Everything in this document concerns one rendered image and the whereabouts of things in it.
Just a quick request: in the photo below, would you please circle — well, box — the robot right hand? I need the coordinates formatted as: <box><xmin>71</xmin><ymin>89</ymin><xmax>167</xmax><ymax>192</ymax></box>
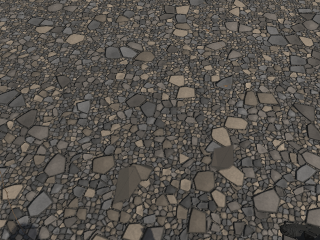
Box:
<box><xmin>280</xmin><ymin>224</ymin><xmax>320</xmax><ymax>240</ymax></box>

